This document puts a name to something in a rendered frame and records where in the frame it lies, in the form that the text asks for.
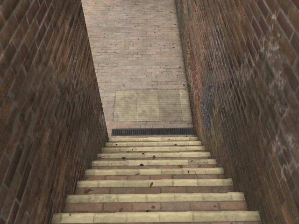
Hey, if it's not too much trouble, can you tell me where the stairs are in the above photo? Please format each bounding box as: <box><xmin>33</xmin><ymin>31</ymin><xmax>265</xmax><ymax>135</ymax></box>
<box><xmin>51</xmin><ymin>136</ymin><xmax>263</xmax><ymax>224</ymax></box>

